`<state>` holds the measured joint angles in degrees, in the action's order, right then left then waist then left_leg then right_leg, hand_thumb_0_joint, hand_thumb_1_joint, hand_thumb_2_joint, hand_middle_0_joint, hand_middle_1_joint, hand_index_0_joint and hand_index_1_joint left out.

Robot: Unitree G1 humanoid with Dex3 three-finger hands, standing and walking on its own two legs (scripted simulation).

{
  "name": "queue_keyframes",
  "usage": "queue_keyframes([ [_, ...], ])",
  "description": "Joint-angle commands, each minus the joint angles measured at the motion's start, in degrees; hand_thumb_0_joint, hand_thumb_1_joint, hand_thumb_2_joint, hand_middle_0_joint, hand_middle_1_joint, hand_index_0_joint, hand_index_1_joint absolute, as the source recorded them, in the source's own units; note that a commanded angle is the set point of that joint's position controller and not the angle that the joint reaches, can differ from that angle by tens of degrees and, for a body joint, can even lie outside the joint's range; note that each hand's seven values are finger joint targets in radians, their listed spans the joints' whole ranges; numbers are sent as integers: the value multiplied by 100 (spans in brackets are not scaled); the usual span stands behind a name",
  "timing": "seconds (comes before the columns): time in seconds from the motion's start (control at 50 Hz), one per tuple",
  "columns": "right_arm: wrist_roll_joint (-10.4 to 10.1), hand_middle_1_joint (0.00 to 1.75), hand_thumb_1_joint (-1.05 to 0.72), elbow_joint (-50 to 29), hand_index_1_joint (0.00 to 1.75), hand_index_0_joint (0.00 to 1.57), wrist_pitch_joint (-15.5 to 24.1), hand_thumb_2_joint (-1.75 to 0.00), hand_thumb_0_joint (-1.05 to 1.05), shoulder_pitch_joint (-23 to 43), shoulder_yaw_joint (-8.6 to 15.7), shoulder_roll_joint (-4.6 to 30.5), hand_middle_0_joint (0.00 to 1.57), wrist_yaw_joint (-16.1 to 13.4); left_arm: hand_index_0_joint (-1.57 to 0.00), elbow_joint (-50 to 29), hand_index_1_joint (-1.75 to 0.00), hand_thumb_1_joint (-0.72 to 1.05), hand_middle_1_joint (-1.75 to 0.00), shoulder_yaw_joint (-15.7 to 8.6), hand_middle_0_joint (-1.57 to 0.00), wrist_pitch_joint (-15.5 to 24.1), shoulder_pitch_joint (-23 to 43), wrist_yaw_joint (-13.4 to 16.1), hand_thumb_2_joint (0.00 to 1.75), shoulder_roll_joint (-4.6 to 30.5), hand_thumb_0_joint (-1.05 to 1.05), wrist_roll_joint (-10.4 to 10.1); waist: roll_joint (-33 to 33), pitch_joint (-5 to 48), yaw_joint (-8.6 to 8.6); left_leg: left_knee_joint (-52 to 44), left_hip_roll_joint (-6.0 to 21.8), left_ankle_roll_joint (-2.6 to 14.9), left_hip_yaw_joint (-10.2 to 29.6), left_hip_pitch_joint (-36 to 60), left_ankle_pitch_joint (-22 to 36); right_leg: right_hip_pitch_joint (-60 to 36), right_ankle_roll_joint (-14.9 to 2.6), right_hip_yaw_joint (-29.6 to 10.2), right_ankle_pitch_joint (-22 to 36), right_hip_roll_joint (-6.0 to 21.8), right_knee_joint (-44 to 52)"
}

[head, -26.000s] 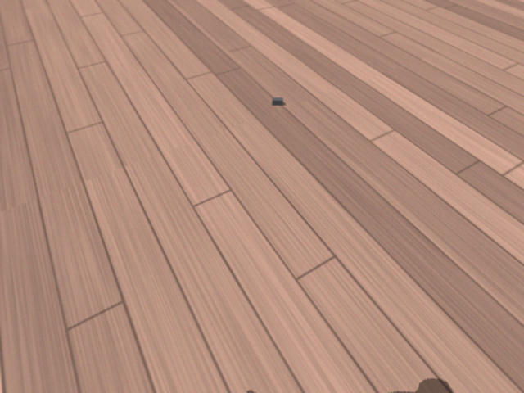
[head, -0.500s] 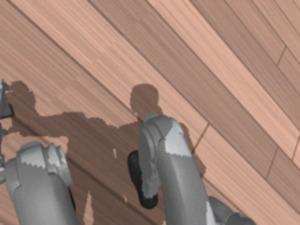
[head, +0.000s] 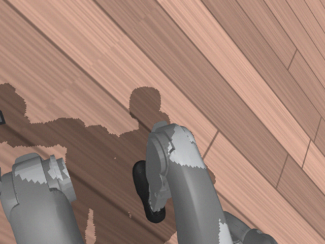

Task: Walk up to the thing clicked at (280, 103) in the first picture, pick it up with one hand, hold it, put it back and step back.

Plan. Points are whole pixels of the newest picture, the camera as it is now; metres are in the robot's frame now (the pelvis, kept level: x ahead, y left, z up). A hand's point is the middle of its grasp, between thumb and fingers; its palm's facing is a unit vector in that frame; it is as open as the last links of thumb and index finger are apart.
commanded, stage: rest palm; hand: left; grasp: from above
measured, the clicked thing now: out of the picture +0.41 +0.29 -0.28
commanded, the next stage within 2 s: close in 0.18 s
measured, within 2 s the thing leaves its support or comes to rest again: neither
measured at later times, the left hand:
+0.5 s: hand out of the picture +0.40 +0.29 -0.26, palm faces -0.45 -0.14 -0.88, open 11.7 cm
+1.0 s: hand out of the picture +0.40 +0.29 -0.25, palm faces -0.45 -0.14 -0.88, open 9.6 cm
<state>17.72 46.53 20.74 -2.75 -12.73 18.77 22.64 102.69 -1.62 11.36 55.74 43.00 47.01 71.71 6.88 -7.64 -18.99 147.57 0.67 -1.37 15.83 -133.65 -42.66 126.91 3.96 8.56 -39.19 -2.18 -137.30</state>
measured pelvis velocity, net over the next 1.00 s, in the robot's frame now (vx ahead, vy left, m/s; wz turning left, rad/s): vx -0.01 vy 0.00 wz -0.01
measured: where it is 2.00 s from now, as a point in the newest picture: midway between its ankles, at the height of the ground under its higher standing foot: (113, 221)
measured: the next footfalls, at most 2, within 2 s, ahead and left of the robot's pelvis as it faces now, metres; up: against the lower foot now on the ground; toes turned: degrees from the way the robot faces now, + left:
none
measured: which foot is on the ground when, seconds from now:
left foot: down 0.00-1.00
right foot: down 0.00-1.00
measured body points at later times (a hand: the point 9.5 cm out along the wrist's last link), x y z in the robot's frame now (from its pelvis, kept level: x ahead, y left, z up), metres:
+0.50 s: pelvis +0.00 +0.00 +0.00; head +0.26 +0.13 +0.34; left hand +0.42 +0.30 -0.21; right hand +0.07 -0.25 -0.06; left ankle +0.06 +0.13 -0.27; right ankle +0.11 -0.13 -0.27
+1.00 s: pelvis -0.01 +0.00 +0.01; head +0.26 +0.13 +0.35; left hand +0.42 +0.30 -0.20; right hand +0.06 -0.25 -0.06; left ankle +0.06 +0.13 -0.27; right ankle +0.11 -0.13 -0.27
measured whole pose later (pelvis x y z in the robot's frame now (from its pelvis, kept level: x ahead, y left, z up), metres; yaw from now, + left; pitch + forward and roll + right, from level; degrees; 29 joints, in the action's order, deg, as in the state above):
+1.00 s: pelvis -0.01 +0.00 +0.01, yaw +0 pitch +26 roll -14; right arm 16.8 42.5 19.7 -3.3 -15.0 20.1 20.6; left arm 101.9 -1.8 11.3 56.4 41.9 49.5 69.6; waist 7.5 -9.3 -19.9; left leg 146.4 1.2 -1.2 16.0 -132.6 -41.8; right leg 126.1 4.1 8.8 -37.6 -2.8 -135.7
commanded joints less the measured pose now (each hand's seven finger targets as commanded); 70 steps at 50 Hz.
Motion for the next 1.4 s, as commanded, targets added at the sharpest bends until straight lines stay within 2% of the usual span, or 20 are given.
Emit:
queue_keyframes([
  [0.0,-24,30,-90,-33,30,20,66,-90,0,-984,454,1885,20,-10,-27,-424,-82,-29,-82,28,-27,17,1221,295,77,508,0,-57,-2639,3476,-405,-1548,106,71,-690,2805,1475,-1971,-458,745,1760,-287,1089],
  [0.12,-76,30,-90,-45,30,20,122,-91,0,-920,434,1915,20,-3,-30,-453,-79,-24,-79,54,-30,-24,1246,290,73,595,0,-159,-2558,3254,-422,-1560,120,84,-688,2631,1204,-1904,-446,736,1509,-268,1177],
  [0.16,-108,30,-90,-41,30,20,129,-91,0,-929,443,1992,20,-17,-31,-526,-78,-23,-79,-66,-31,-3,1299,266,73,837,0,-182,-2596,3265,-377,-1576,121,89,-709,2677,1194,-1952,-443,713,1506,-280,1217],
  [0.26,-118,30,-90,-46,30,20,85,-91,0,-979,439,1962,20,-56,-32,-437,-78,-22,-78,5,-31,-1,1094,213,72,694,0,-253,-2487,3477,-384,-1628,144,96,-672,2699,1306,-2126,-457,716,1601,-332,1256],
  [0.38,-118,30,-89,-127,30,20,53,-90,0,-963,437,1978,20,-106,-44,-385,-70,-6,-73,111,-42,11,1249,195,61,564,0,-240,-2467,3162,-509,-1647,133,97,-658,2591,1025,-1921,-462,747,1405,-308,1273],
  [0.44,-123,30,-89,-91,30,20,27,-90,0,-974,456,2001,20,-123,-45,-658,-69,-5,-72,38,-42,28,1368,200,59,815,0,-218,-2539,3243,-421,-1647,144,101,-689,2612,1031,-1972,-472,696,1382,-321,1294],
  [0.48,-136,30,-89,-137,30,20,56,-90,0,-970,411,1950,20,-113,-46,-438,-68,-4,-70,147,-44,-21,1248,149,58,604,0,-217,-2541,3220,-486,-1665,140,83,-645,2635,1085,-1878,-471,748,1422,-283,1214],
  [0.56,-151,30,-89,-166,30,20,-7,-90,0,-1010,426,2017,20,-170,-50,-412,-65,2,-67,11,-47,-32,1169,199,54,813,0,-219,-2557,3336,-410,-1702,164,79,-653,2678,1240,-2069,-475,698,1575,-333,1286],
  [0.6,-116,30,-89,-217,30,20,7,-90,0,-955,374,1961,20,-164,-52,-319,-63,4,-66,108,-49,-69,1117,154,52,664,0,-256,-2403,3173,-466,-1635,153,101,-694,2534,1066,-1992,-453,694,1449,-317,1313],
  [0.64,-153,30,-89,-207,30,20,-17,-90,0,-1037,401,1992,20,-195,-54,-361,-60,7,-62,-10,-52,-63,1111,163,51,780,0,-300,-2443,3216,-382,-1705,144,96,-676,2526,1070,-1973,-468,702,1398,-297,1316],
  [0.8,-142,30,-89,-304,30,20,-34,-90,0,-1019,337,1964,20,-217,-60,-318,-54,15,-57,46,-58,-50,1150,24,44,746,0,-247,-2496,3115,-442,-1718,151,77,-637,2586,1090,-1821,-462,761,1440,-291,1212],
  [0.88,-146,30,-90,-377,30,20,-86,-90,0,-1006,328,2016,20,-260,-64,-252,-51,19,-54,-71,-62,-18,994,9,41,917,0,-266,-2372,3091,-379,-1762,153,94,-621,2497,965,-1875,-466,747,1309,-298,1260],
  [0.94,-105,30,-89,-378,30,20,-100,-90,0,-1018,297,1954,20,-250,-66,-323,-48,22,-50,52,-64,9,1093,-37,39,809,0,-237,-2430,3153,-433,-1701,145,102,-670,2553,1049,-1917,-461,717,1392,-303,1261],
  [0.96,-85,30,-89,-390,30,20,-137,-90,0,-1078,316,2015,20,-288,-66,-270,-48,22,-51,-52,-64,12,975,-9,39,840,0,-288,-2275,3308,-436,-1696,155,124,-674,2524,1095,-2090,-453,702,1449,-357,1360],
  [1.0,-135,30,-89,-436,30,20,-140,-90,0,-1047,291,1976,20,-312,-70,-281,-45,26,-48,-14,-67,16,1017,-21,36,907,0,-289,-2182,3092,-447,-1633,138,147,-720,2381,955,-1989,-438,654,1324,-315,1377],
  [1.02,-107,30,-89,-380,30,20,-171,-90,0,-1063,318,1997,20,-334,-71,-301,-44,27,-47,-62,-68,25,927,3,34,907,0,-280,-2263,3137,-364,-1723,149,133,-704,2378,924,-1994,-461,664,1223,-331,1409],
  [1.12,-143,30,-89,-467,30,20,-223,-90,0,-1098,308,1925,20,-357,-76,-366,-39,33,-41,-40,-73,21,919,-49,31,907,0,-276,-2221,3227,-367,-1630,148,144,-729,2403,1084,-2032,-445,642,1424,-335,1343],
  [1.16,-124,30,-89,-466,30,20,-248,-90,0,-1117,318,1929,20,-364,-77,-295,-38,35,-40,-160,-75,28,823,-34,31,953,0,-257,-2333,3259,-295,-1723,151,115,-697,2482,1152,-2035,-467,674,1454,-341,1300],
  [1.28,-91,30,-89,-525,30,20,-296,-90,0,-1074,329,1976,20,-377,-83,-243,-33,42,-35,-99,-81,10,892,-98,27,931,0,-218,-2265,3031,-421,-1736,140,122,-666,2415,935,-1887,-461,684,1282,-307,1307],
  [1.38,-78,30,-89,-545,30,20,-352,-90,0,-1118,334,1973,20,-403,-86,-245,-29,46,-31,-222,-84,1,669,-67,21,962,0,-209,-2317,3205,-263,-1801,139,110,-649,2464,1087,-1929,-470,700,1360,-313,1271],
])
